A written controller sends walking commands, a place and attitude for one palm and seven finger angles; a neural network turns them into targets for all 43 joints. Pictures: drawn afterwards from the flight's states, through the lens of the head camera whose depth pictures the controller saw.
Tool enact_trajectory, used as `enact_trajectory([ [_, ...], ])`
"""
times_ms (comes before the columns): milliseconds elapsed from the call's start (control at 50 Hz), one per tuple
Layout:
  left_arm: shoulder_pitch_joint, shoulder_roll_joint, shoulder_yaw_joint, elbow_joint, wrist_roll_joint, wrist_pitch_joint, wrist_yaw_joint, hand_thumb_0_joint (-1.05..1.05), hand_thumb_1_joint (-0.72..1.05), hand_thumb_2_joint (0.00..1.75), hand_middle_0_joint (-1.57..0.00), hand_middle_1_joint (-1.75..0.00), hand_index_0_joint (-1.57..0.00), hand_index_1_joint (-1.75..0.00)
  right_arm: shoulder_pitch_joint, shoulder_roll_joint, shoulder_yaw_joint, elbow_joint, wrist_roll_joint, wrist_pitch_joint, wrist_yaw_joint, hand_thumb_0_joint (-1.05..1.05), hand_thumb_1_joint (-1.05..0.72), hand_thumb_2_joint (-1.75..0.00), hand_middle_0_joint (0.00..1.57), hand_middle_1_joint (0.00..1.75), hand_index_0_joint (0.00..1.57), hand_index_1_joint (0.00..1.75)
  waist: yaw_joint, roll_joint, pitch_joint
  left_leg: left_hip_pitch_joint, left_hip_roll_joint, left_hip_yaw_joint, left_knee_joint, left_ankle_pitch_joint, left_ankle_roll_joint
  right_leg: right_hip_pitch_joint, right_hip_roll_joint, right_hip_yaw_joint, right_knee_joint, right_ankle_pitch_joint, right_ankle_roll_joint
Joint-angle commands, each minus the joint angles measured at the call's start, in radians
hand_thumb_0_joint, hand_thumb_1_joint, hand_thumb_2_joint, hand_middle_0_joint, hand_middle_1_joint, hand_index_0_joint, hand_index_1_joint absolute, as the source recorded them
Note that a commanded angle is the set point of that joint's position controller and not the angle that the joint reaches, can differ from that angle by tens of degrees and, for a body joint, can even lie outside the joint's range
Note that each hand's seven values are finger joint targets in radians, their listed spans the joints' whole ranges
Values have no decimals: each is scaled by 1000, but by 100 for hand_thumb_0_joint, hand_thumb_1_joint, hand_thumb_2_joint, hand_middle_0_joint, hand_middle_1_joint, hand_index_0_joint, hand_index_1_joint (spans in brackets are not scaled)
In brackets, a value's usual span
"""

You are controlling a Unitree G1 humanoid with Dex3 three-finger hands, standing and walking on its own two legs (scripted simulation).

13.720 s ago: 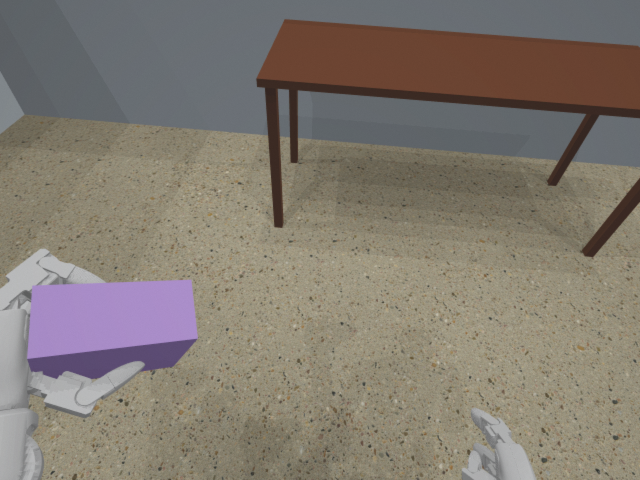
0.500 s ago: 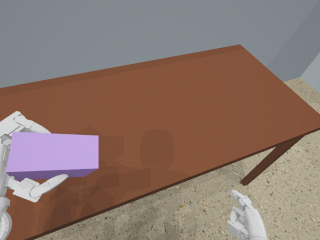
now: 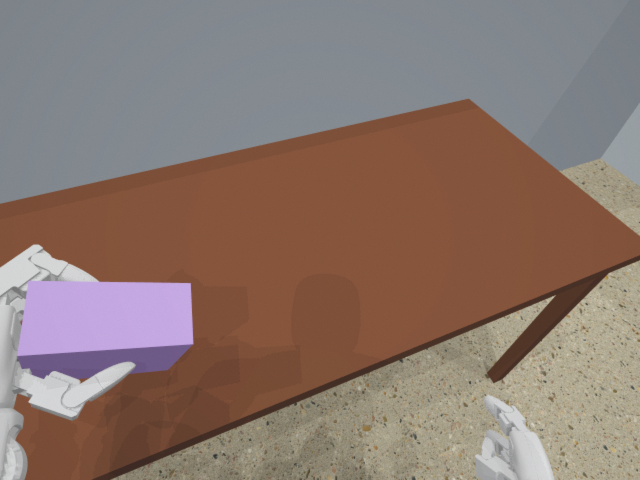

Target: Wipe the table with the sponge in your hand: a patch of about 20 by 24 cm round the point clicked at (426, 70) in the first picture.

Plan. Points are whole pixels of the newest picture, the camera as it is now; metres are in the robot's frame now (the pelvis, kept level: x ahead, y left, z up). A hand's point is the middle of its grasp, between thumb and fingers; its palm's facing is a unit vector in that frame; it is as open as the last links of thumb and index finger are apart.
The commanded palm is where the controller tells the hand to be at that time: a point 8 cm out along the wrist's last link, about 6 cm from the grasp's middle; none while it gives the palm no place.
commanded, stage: come to a stop and stand still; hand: left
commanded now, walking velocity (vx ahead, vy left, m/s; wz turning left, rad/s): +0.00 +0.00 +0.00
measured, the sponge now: (134, 331) +0.23 +0.20 +0.13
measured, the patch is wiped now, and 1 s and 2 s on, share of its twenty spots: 0.00 0.00 0.00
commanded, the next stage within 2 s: look again from close up in 0.72 s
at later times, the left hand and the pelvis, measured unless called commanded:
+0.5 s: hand out of the picture +0.21 +0.35 +0.16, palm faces +0.41 -0.84 -0.36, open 10.2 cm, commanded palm +0.15 +0.37 +0.17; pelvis -0.01 +0.09 +0.00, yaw +1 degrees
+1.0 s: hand out of the picture +0.20 +0.33 +0.15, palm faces +0.36 -0.85 -0.38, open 10.1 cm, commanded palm +0.14 +0.36 +0.17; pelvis -0.02 +0.08 +0.00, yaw +0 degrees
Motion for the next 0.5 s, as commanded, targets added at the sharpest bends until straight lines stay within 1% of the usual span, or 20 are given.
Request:
enact_trajectory([
  [0,-1060,950,686,-430,141,-168,19,0,10,130,-120,-160,-120,-160,113,-104,-67,-121,-25,-103,-11,0,-90,-90,20,30,20,30,17,-208,29,-64,-42,130,79,114,31,-37,-153,163,-207,391,294],
  [20,-525,363,313,129,57,-136,-22,0,10,130,-120,-160,-120,-160,1,-21,-30,-100,-19,-100,-4,0,-90,-90,20,30,20,30,34,-142,-183,-50,-81,70,63,109,61,116,-212,152,-64,343,178],
  [40,-242,217,203,194,33,-132,-31,0,10,130,-120,-160,-120,-160,-16,-88,-55,-173,-13,-120,1,0,-90,-90,20,30,20,30,86,-45,-105,-22,-53,57,58,97,42,81,-226,285,-93,389,163],
  [60,-148,92,98,103,-1,-154,-36,0,10,130,-120,-160,-120,-160,-43,-90,-48,-153,-4,-118,30,0,-90,-90,20,30,20,30,61,143,-162,23,-24,49,3,107,53,125,-238,251,-48,355,130],
  [80,-167,113,83,-50,1,-171,-28,0,10,130,-120,-160,-120,-160,-21,-96,-43,-163,-8,-115,41,0,-90,-90,20,30,20,30,50,135,-182,-1,-15,27,-26,129,51,173,-225,221,-29,274,122],
  [120,-131,133,68,-144,6,-172,-10,0,10,130,-120,-160,-120,-160,-50,-95,-39,-165,-12,-126,48,0,-90,-90,20,30,20,30,58,-4,-164,-7,-11,2,-38,137,53,159,-201,195,-40,143,118],
  [140,-115,140,70,-164,8,-167,-3,0,10,130,-120,-160,-120,-160,-54,-96,-37,-165,-16,-131,47,0,-90,-90,20,30,20,30,57,-47,-151,-1,-8,-15,-48,117,54,128,-193,190,-51,74,104],
  [160,-101,163,102,-177,6,-162,5,0,10,130,-120,-160,-120,-160,-90,-96,-32,-159,-11,-135,45,0,-90,-90,20,30,20,30,46,-30,-147,32,9,-31,-69,90,55,79,-177,181,-43,12,80],
  [180,-120,156,98,-181,8,-162,3,0,10,130,-120,-160,-120,-160,-72,-92,-27,-167,-17,-134,38,0,-90,-90,20,30,20,30,42,-60,-125,-3,15,-56,-90,61,58,72,-171,159,-44,-38,73],
  [220,-162,196,144,-195,11,-166,4,0,10,130,-120,-160,-120,-160,-75,-96,-27,-172,-17,-139,26,0,-90,-90,20,30,20,30,39,-50,-89,-46,27,-95,-131,8,58,61,-150,149,-33,-79,69],
  [240,-178,210,165,-206,12,-172,5,0,10,130,-120,-160,-120,-160,-73,-96,-29,-172,-15,-143,20,0,-90,-90,20,30,20,30,37,-18,-94,-53,34,-104,-143,1,60,74,-144,144,-12,-57,68],
  [260,-215,255,212,-239,18,-177,12,0,10,130,-120,-160,-120,-160,-101,-96,-23,-168,-13,-144,15,0,-90,-90,20,30,20,30,32,69,-93,-59,51,-117,-172,-22,62,79,-133,130,29,-41,69],
  [280,-230,215,183,-218,19,-184,7,0,10,130,-120,-160,-120,-160,-84,-87,-19,-170,-17,-143,11,0,-90,-90,20,30,20,30,33,102,-94,-111,67,-138,-195,-38,67,122,-134,100,65,-19,70],
  [300,-238,215,183,-225,19,-187,4,0,10,130,-120,-160,-120,-160,-74,-83,-22,-173,-15,-149,11,0,-90,-90,20,30,20,30,36,124,-104,-112,74,-138,-195,-14,63,143,-133,95,89,17,70],
  [340,-252,213,173,-246,22,-194,0,0,10,130,-120,-160,-120,-160,-57,-84,-26,-170,-18,-162,14,0,-90,-90,20,30,20,30,36,126,-136,-73,70,-133,-159,109,46,152,-139,91,96,80,66],
  [360,-261,212,173,-277,26,-197,-1,0,10,130,-120,-160,-120,-160,-79,-81,-21,-167,-16,-171,21,0,-90,-90,20,30,20,30,34,155,-149,-16,69,-120,-156,179,25,123,-129,83,113,79,64],
  [380,-247,173,136,-260,24,-202,-7,0,10,130,-120,-160,-120,-160,-56,-84,-21,-159,-24,-170,23,0,-90,-90,20,30,20,30,33,150,-147,-4,79,-135,-155,249,10,104,-126,65,113,60,64],
  [420,-215,164,120,-263,28,-195,-9,0,10,130,-120,-160,-120,-160,-45,-86,-28,-157,-26,-171,33,0,-90,-90,20,30,20,30,34,125,-160,43,93,-123,-121,415,-11,94,-131,62,122,66,64],
  [460,-187,140,110,-243,34,-185,-8,0,10,130,-120,-160,-120,-160,-59,-84,-26,-151,-22,-170,45,0,-90,-90,20,30,20,30,31,117,-154,88,100,-107,-124,485,-30,50,-121,60,138,19,63],
  [480,-187,105,72,-217,32,-184,-14,0,10,130,-120,-160,-120,-160,-37,-88,-25,-143,-30,-158,49,0,-90,-90,20,30,20,30,26,127,-133,66,110,-121,-143,478,-35,30,-117,54,151,-32,64],
])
